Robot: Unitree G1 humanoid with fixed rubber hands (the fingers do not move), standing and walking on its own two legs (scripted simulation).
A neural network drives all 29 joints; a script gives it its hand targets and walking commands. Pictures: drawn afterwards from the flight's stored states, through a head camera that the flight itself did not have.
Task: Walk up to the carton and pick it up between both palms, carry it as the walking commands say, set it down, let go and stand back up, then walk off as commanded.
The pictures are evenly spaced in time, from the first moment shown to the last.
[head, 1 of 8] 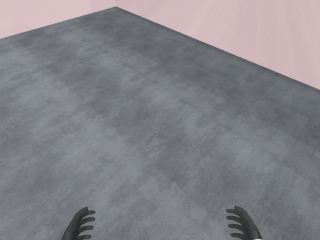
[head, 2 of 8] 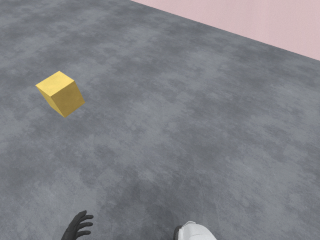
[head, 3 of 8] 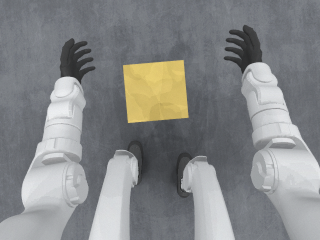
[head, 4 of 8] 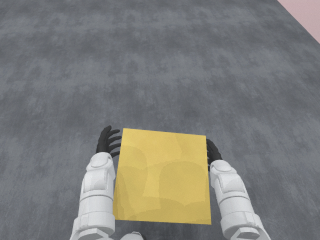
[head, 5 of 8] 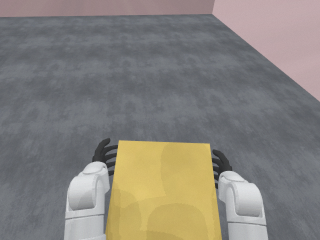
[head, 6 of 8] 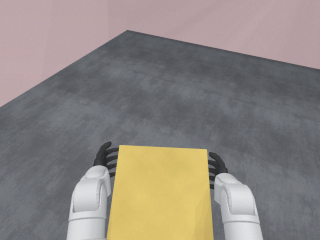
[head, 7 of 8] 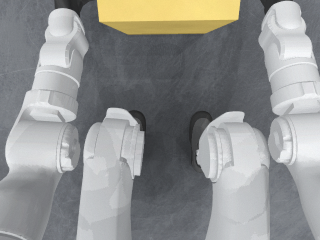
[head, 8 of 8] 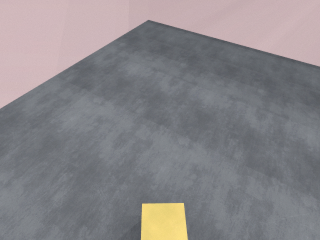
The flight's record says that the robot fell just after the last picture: no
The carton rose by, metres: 0.65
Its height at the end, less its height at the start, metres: +0.00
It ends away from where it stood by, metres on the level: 2.00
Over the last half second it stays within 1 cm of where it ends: yes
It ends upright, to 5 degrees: yes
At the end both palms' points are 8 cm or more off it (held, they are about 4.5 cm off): yes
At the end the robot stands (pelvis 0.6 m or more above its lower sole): yes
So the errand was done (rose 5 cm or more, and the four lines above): yes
